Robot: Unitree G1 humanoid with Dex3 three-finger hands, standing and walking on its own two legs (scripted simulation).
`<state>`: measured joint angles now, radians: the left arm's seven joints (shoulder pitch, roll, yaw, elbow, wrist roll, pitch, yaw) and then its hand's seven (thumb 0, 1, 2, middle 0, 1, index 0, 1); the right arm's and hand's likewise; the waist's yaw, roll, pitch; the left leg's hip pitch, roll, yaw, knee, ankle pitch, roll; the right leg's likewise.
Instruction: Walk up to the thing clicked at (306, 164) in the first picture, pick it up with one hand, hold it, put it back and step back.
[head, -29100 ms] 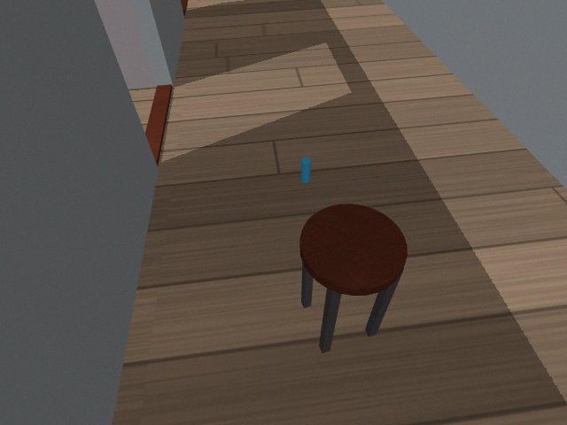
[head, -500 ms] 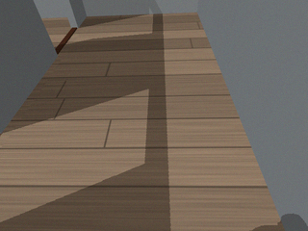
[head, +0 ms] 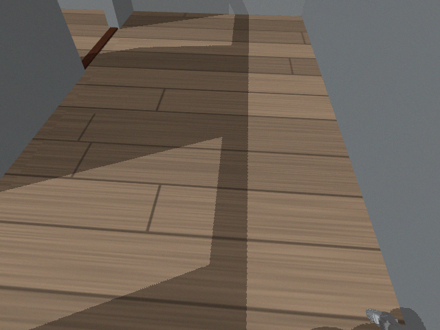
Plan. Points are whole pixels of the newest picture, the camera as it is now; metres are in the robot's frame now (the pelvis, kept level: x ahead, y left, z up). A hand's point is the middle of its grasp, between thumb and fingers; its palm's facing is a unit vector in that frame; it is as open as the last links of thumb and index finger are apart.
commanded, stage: walk up
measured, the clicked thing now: out of the picture -0.28 +0.61 -0.70
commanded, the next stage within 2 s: none
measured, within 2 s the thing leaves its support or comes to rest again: neither
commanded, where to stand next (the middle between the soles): +0.92 +0.01 m, yaw +0 degrees
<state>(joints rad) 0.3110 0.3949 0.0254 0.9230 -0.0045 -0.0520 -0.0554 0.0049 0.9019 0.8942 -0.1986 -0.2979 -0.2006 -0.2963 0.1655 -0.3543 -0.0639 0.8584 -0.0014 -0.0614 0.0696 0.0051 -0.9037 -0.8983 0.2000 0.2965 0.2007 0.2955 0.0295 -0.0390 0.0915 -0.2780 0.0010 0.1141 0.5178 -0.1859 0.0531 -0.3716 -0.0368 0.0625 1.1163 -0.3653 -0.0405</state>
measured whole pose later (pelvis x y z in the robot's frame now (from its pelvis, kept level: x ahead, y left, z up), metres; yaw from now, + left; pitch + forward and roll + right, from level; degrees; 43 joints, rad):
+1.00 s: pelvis +0.45 -0.02 +0.01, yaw +1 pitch -3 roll +1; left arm 0.29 0.42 0.05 0.90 0.01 -0.05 -0.08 0.00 0.90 0.89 -0.20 -0.30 -0.20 -0.30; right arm 0.29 -0.42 -0.06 0.83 -0.01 -0.08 0.07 0.01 -0.90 -0.90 0.20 0.30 0.20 0.30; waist -0.02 -0.02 0.07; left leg -0.16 0.03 0.13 0.49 -0.28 0.03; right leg -0.50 -0.11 -0.02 0.73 -0.22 -0.01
